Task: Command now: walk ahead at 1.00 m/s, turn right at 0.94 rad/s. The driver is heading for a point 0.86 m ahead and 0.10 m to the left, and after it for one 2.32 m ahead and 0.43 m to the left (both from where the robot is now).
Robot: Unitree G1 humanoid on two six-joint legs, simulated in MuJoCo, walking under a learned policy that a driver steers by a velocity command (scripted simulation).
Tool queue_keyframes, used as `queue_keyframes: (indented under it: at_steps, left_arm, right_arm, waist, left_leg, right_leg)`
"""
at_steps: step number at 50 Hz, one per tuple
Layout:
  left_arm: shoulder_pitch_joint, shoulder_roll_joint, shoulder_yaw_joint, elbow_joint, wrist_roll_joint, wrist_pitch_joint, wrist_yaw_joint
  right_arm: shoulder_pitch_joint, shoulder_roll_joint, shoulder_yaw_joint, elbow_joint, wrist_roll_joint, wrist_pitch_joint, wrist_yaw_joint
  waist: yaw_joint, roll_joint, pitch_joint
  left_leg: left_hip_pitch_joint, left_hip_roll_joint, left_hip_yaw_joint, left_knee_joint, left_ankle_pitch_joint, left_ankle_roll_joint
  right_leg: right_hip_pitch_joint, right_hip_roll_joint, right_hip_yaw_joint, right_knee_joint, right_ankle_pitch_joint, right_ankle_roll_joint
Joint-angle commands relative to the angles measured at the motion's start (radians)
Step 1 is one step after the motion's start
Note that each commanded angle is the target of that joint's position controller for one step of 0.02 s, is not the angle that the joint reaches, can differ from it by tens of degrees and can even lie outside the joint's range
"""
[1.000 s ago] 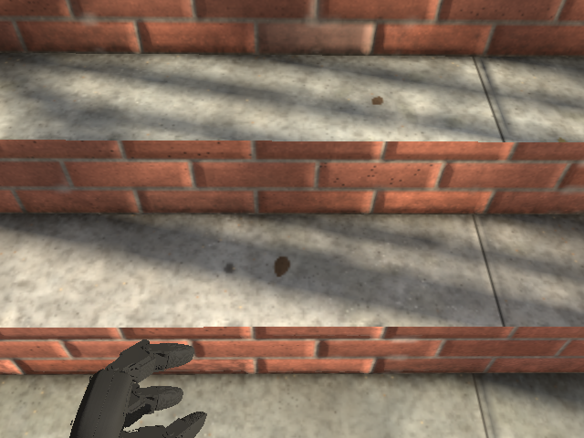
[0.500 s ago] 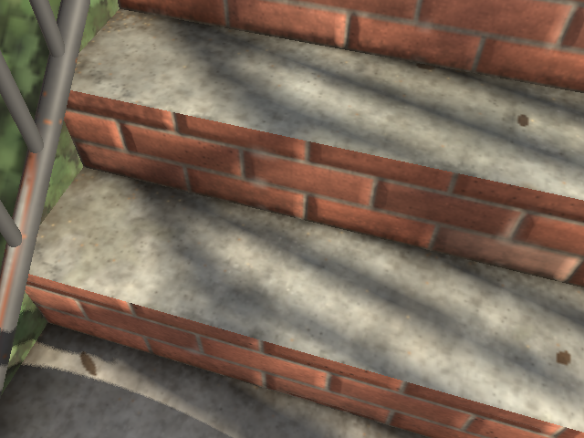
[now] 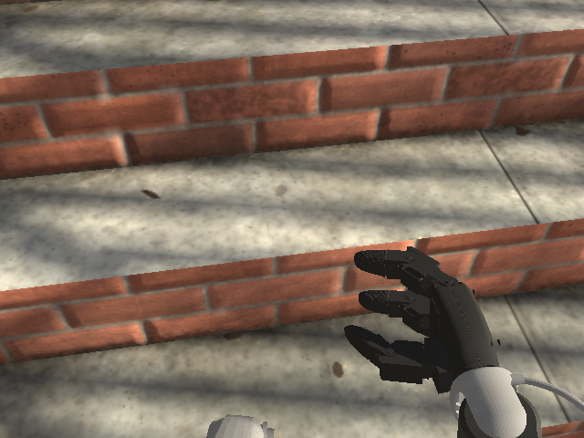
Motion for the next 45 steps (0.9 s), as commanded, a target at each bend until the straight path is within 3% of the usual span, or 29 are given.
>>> queue_keyframes:
  at_steps: [1, 3, 4, 5, 6, 7, 9, 12, 15, 16, 18, 19, 20, 22, 23, 24, 25, 26, 29, 31, 32, 34, 35, 36, 37, 40, 41, 42, 45]
  left_arm:
    - [-0.048, 0.122, 0.049, -0.060, -0.023, -0.019, 0.031]
    - [-0.118, 0.123, 0.052, -0.125, -0.090, -0.012, 0.038]
    - [-0.216, 0.269, 0.098, -0.165, -0.073, -0.047, 0.021]
    - [-0.275, 0.346, 0.145, -0.210, -0.071, -0.089, -0.007]
    - [-0.364, 0.213, 0.122, -0.234, -0.049, -0.133, -0.037]
    - [-0.363, 0.059, 0.090, -0.273, -0.031, -0.141, -0.057]
    - [-0.398, -0.035, 0.029, -0.356, 0.053, -0.123, -0.050]
    - [-0.366, -0.161, -0.053, -0.426, 0.044, -0.028, -0.010]
    - [-0.494, -0.072, -0.059, -0.498, 0.034, 0.001, 0.009]
    - [-0.514, -0.008, -0.103, -0.582, 0.019, 0.039, -0.052]
    - [-0.457, 0.100, -0.084, -0.580, 0.007, 0.085, -0.078]
    - [-0.236, 0.126, -0.083, -0.412, -0.020, 0.110, -0.091]
    - [0.012, 0.090, -0.075, -0.297, 0.025, 0.148, -0.074]
    - [0.021, 0.053, -0.092, -0.159, 0.048, 0.179, -0.091]
    - [0.031, 0.146, -0.072, -0.166, 0.033, 0.142, -0.105]
    - [0.010, 0.160, -0.038, -0.126, 0.065, 0.101, -0.127]
    - [-0.091, 0.114, -0.030, -0.102, 0.091, 0.052, -0.122]
    - [-0.085, 0.088, -0.031, -0.048, 0.098, 0.017, -0.087]
    - [-0.513, 0.215, 0.020, -0.132, 0.113, 0.026, -0.045]
    - [-0.717, 0.439, 0.110, -0.233, 0.080, 0.044, -0.088]
    - [-0.807, 0.483, 0.133, -0.240, 0.064, 0.014, -0.088]
    - [-0.791, 0.348, 0.105, -0.252, 0.058, 0.005, -0.096]
    - [-0.672, 0.167, 0.072, -0.246, 0.089, 0.040, -0.101]
    - [-0.491, 0.067, 0.019, -0.330, -0.024, 0.025, -0.069]
    - [-0.372, -0.010, -0.001, -0.192, 0.083, 0.108, -0.138]
    - [-0.409, 0.041, -0.016, -0.236, 0.098, 0.113, -0.079]
    - [-0.464, 0.036, -0.035, -0.240, 0.104, 0.092, -0.057]
    - [-0.608, -0.057, -0.078, -0.392, 0.131, 0.023, -0.026]
    - [-0.639, -0.025, -0.089, -0.413, 0.074, -0.005, -0.009]
  right_arm:
    - [-0.276, -0.090, -0.018, -0.216, 0.002, 0.002, -0.022]
    - [0.003, -0.125, -0.049, -0.074, 0.079, 0.010, -0.030]
    - [0.245, -0.204, -0.095, -0.014, 0.095, 0.025, -0.049]
    - [0.455, -0.303, -0.149, 0.014, 0.074, 0.030, -0.067]
    - [0.539, -0.398, -0.191, 0.113, 0.082, 0.020, -0.051]
    - [0.449, -0.414, -0.199, 0.189, 0.093, 0.033, -0.077]
    - [0.316, -0.248, -0.183, 0.257, 0.113, 0.035, -0.054]
    - [0.324, -0.098, -0.147, 0.437, 0.080, -0.014, -0.025]
    - [0.305, -0.192, -0.168, 0.497, 0.099, -0.039, -0.009]
    - [0.000, -0.336, -0.185, 0.383, 0.109, -0.011, 0.029]
    - [0.044, -0.539, -0.232, 0.389, 0.063, 0.000, 0.049]
    - [0.096, -0.495, -0.217, 0.366, 0.022, -0.014, 0.060]
    - [0.035, -0.501, -0.229, 0.312, 0.096, -0.038, 0.038]
    - [0.539, -0.275, -0.179, 0.459, 0.053, 0.035, 0.111]
    - [0.800, -0.213, -0.167, 0.424, 0.044, 0.037, 0.156]
    - [0.752, -0.225, -0.164, 0.350, 0.095, 0.026, 0.150]
    - [0.562, -0.212, -0.143, 0.268, 0.165, 0.014, 0.099]
    - [0.407, -0.177, -0.110, 0.212, 0.175, 0.008, 0.068]
    - [0.312, -0.214, -0.065, 0.039, 0.138, 0.070, 0.031]
    - [0.531, -0.281, -0.091, 0.118, 0.117, 0.132, 0.107]
    - [0.761, -0.276, -0.083, 0.223, 0.149, 0.161, 0.144]
    - [0.869, -0.378, -0.115, 0.297, 0.159, 0.186, 0.127]
    - [0.949, -0.376, -0.138, 0.344, 0.127, 0.202, 0.091]
    - [0.448, -0.455, -0.195, 0.255, 0.057, 0.161, -0.022]
    - [0.764, -0.403, -0.118, 0.325, 0.033, 0.216, 0.063]
    - [0.743, -0.205, -0.081, 0.479, 0.109, 0.091, 0.130]
    - [0.661, -0.175, -0.068, 0.514, 0.101, 0.061, 0.112]
    - [0.510, -0.244, -0.139, 0.478, 0.097, 0.062, 0.001]
    - [0.436, -0.302, -0.174, 0.463, 0.088, 0.035, -0.054]
  waist:
    - [-0.021, 0.054, 0.167]
    - [-0.139, 0.031, -0.129]
    - [-0.290, -0.029, -0.329]
    - [-0.400, 0.034, -0.485]
    - [-0.404, 0.260, -0.525]
    - [-0.274, 0.531, -0.460]
    - [-0.148, 0.284, -0.230]
    - [0.009, -0.011, 0.131]
    - [0.040, -0.020, 0.244]
    - [0.172, -0.073, -0.162]
    - [0.237, -0.130, -0.209]
    - [0.196, -0.137, -0.287]
    - [0.295, -0.106, -0.068]
    - [0.049, -0.174, 0.046]
    - [-0.124, -0.266, -0.195]
    - [-0.112, -0.286, -0.286]
    - [-0.066, -0.271, -0.221]
    - [-0.028, -0.198, -0.175]
    - [-0.294, 0.043, -0.165]
    - [-0.458, -0.164, -0.214]
    - [-0.508, -0.205, -0.182]
    - [-0.464, -0.097, -0.159]
    - [-0.410, -0.012, -0.155]
    - [-0.108, 0.343, -0.283]
    - [-0.220, 0.330, -0.274]
    - [-0.139, 0.132, 0.051]
    - [-0.109, 0.057, 0.010]
    - [-0.066, 0.025, 0.005]
    - [-0.065, -0.057, 0.084]
  left_leg:
    - [0.190, 0.058, 0.003, -0.493, -0.196, 0.029]
    - [1.100, -0.087, 0.240, -0.785, -0.087, 0.014]
    - [1.248, -0.088, 0.140, -0.821, -0.102, 0.015]
    - [1.329, 0.037, -0.150, -1.125, -0.424, 0.076]
    - [1.379, 0.129, -0.243, -1.296, -0.315, 0.095]
    - [1.425, 0.328, -0.768, -1.636, -0.114, 0.251]
    - [1.176, 0.282, -0.735, -1.643, -0.132, 0.245]
    - [0.884, 0.225, -0.344, -1.741, 0.140, 0.108]
    - [0.740, 0.158, -0.076, -1.936, 0.596, 0.095]
    - [0.585, 0.035, 0.016, -1.827, 0.623, 0.046]
    - [0.331, -0.048, 0.045, -1.851, 1.040, 0.116]
    - [0.448, -0.076, 0.073, -1.686, 1.422, 0.093]
    - [0.584, -0.122, 0.073, -1.459, 1.445, 0.104]
    - [0.468, -0.170, 0.063, -0.835, 0.092, 0.033]
    - [0.244, -0.133, 0.023, -0.268, -0.129, 0.017]
    - [0.044, -0.150, -0.028, 0.073, -0.263, -0.014]
    - [-0.218, -0.162, 0.008, 0.235, -0.459, 0.000]
    - [-0.414, -0.144, 0.016, 0.350, -0.506, 0.036]
    - [0.044, -0.073, 0.087, -0.422, -0.329, 0.031]
    - [0.665, -0.166, 0.178, -0.701, 0.054, -0.060]
    - [0.690, -0.171, 0.176, -0.668, 0.150, -0.080]
    - [0.633, -0.241, 0.130, -1.064, 0.227, -0.028]
    - [0.829, -0.297, -0.061, -1.299, 0.268, 0.074]
    - [0.925, -0.178, -0.462, -1.480, -0.150, 0.228]
    - [0.831, -0.198, -0.761, -1.574, 0.005, 0.322]
    - [0.794, -0.096, -0.804, -1.662, -0.358, 0.192]
    - [0.726, -0.107, -0.770, -1.628, -0.293, 0.206]
    - [0.654, -0.145, -0.724, -1.817, -0.307, 0.152]
    - [0.546, -0.119, -0.699, -1.901, -0.237, 0.196]
  right_leg:
    - [-0.263, -0.250, 0.276, -0.486, 0.384, -0.142]
    - [-0.509, -0.248, 0.124, -0.394, 1.532, -0.147]
    - [-0.395, -0.286, 0.143, -0.131, 2.032, -0.122]
    - [-0.281, -0.275, 0.164, 0.291, 2.011, -0.063]
    - [-0.254, -0.174, 0.064, 0.656, 1.434, -0.024]
    - [-0.645, -0.017, 0.042, 1.073, 0.378, 0.072]
    - [-0.866, -0.102, 0.010, 1.561, 0.248, 0.054]
    - [-1.012, -0.169, 0.079, 1.565, -0.005, 0.028]
    - [-0.874, -0.254, -0.197, 1.134, -0.074, 0.091]
    - [-0.546, -0.266, -0.176, 0.861, -0.181, 0.064]
    - [-0.004, -0.165, -0.359, 0.521, 0.297, 0.102]
    - [0.227, -0.157, -0.337, 0.320, 0.695, 0.121]
    - [0.237, -0.144, -0.350, -0.355, 0.709, 0.181]
    - [0.490, -0.366, -0.125, -0.577, 1.370, 0.038]
    - [0.696, -0.725, 0.015, 0.002, 2.381, -0.256]
    - [0.747, -0.819, -0.032, -0.021, 2.198, -0.232]
    - [0.737, -0.755, -0.117, -0.063, 1.834, -0.137]
    - [0.763, -0.725, -0.151, -0.079, 1.612, -0.088]
    - [0.163, -0.494, -0.400, -0.301, 1.130, -0.028]
    - [-0.143, -0.543, -0.397, -0.423, 1.686, -0.077]
    - [-0.071, -0.629, -0.454, -0.351, 2.007, -0.082]
    - [0.095, -0.612, -0.455, -0.088, 1.945, -0.125]
    - [-0.128, -0.540, -0.404, 0.303, 1.673, -0.165]
    - [-0.215, -0.222, -0.356, 0.791, 0.472, 0.062]
    - [-0.557, -0.136, 0.003, 1.358, 0.472, -0.064]
    - [-1.019, -0.152, 0.067, 1.397, 0.359, -0.036]
    - [-0.995, -0.177, 0.033, 1.421, 0.288, -0.019]
    - [-0.724, -0.152, -0.165, 1.422, 0.212, 0.080]
    - [-0.672, -0.181, -0.188, 1.214, -0.020, 0.176]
